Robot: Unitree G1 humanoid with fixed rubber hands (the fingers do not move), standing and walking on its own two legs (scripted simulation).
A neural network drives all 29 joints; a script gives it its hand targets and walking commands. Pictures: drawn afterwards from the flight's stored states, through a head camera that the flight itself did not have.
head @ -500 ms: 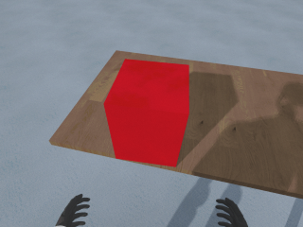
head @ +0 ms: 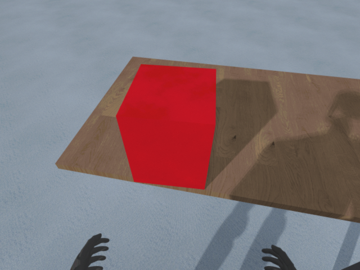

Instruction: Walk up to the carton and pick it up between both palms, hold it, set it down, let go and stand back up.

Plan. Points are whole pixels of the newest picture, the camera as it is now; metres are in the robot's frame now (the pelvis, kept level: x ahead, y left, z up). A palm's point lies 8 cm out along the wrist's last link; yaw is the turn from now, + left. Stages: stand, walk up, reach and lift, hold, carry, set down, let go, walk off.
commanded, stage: stand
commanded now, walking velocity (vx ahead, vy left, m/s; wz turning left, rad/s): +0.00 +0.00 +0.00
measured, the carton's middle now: (173, 127) +0.47 +0.03 +0.06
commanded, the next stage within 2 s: none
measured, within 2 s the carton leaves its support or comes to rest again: neither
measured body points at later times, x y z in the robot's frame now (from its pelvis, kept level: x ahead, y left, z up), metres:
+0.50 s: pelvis +0.00 +0.01 +0.00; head +0.00 +0.00 +0.45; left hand +0.04 +0.24 -0.14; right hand +0.02 -0.24 -0.16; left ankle +0.00 +0.12 -0.74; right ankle +0.00 -0.10 -0.74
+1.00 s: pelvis -0.01 +0.02 +0.00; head -0.01 +0.01 +0.45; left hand -0.02 +0.23 -0.16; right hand -0.05 -0.20 -0.17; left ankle +0.00 +0.12 -0.74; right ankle +0.00 -0.10 -0.74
